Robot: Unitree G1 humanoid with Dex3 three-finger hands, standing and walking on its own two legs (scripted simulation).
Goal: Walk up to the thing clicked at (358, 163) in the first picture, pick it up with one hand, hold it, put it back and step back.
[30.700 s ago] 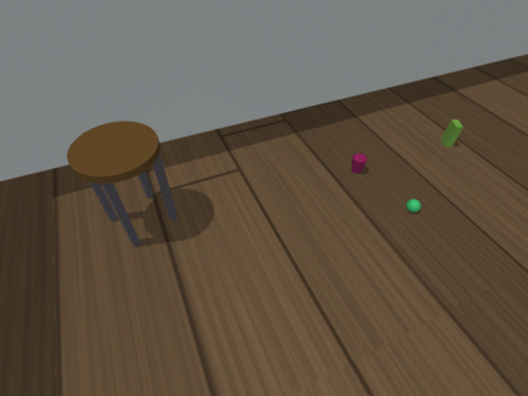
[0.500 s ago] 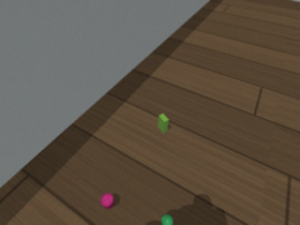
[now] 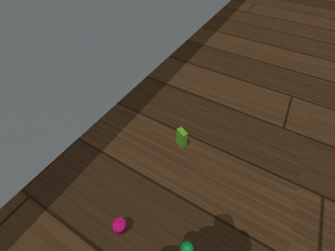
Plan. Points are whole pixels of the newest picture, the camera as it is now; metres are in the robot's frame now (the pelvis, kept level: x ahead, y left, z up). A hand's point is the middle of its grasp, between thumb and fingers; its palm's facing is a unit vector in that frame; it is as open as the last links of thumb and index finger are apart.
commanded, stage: stand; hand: left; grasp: from above
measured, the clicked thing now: (120, 227) +0.36 +0.24 -0.73
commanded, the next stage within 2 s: step back in 0.46 s
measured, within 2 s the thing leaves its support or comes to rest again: neither
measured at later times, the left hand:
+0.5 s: hand out of the picture +0.01 +0.21 -0.17, palm faces +0.03 -0.97 -0.26, open 7.3 cm
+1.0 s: hand out of the picture +0.02 +0.24 -0.15, palm faces +0.03 -0.92 -0.40, open 7.3 cm
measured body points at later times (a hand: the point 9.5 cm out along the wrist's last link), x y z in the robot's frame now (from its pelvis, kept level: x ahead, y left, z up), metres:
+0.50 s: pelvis -0.02 +0.00 +0.00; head -0.01 +0.00 +0.45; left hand +0.01 +0.26 -0.15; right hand +0.01 -0.26 -0.15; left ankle -0.01 +0.12 -0.74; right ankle -0.02 -0.14 -0.74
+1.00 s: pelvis -0.12 -0.02 -0.02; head -0.04 -0.03 +0.42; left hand +0.02 +0.29 -0.13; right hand -0.02 -0.34 -0.15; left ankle -0.17 +0.11 -0.70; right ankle -0.03 -0.14 -0.74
